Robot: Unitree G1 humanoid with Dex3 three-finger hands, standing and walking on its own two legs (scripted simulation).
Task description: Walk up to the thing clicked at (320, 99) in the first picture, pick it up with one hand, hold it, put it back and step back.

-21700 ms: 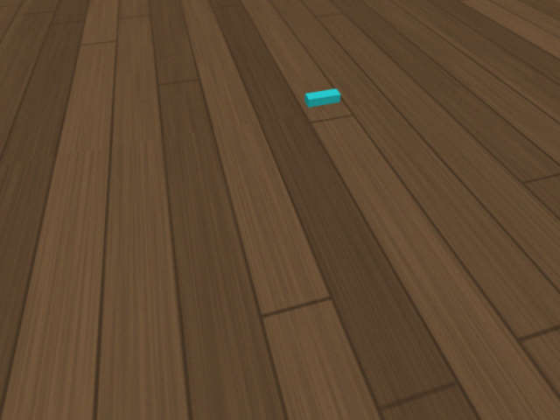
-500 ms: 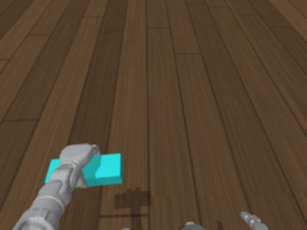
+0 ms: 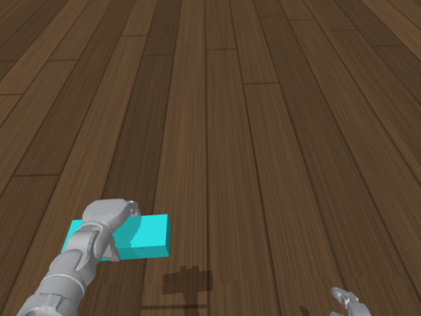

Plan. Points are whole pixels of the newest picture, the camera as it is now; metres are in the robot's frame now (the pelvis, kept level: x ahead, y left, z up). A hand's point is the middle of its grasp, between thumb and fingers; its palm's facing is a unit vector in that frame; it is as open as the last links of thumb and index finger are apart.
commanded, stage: hold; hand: left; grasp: from above
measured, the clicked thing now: (120, 238) +0.31 +0.22 -0.09
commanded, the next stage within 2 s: crouch in 1.26 s
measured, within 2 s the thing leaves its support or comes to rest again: neither
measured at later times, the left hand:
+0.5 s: hand (112, 237) +0.28 +0.21 -0.03, palm faces -0.46 -0.04 -0.89, open 10.4 cm
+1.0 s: hand (111, 242) +0.27 +0.21 -0.02, palm faces -0.47 -0.05 -0.88, open 10.4 cm
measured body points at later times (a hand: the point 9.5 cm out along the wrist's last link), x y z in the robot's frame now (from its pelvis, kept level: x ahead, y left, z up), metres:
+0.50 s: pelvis -0.01 -0.01 +0.01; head +0.01 -0.03 +0.46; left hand +0.30 +0.21 +0.02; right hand +0.13 -0.27 -0.11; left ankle +0.00 +0.13 -0.72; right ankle +0.02 -0.15 -0.72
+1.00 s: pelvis -0.01 -0.01 +0.01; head +0.00 -0.03 +0.46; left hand +0.29 +0.21 +0.03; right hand +0.15 -0.26 -0.10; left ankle +0.00 +0.13 -0.72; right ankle +0.02 -0.15 -0.72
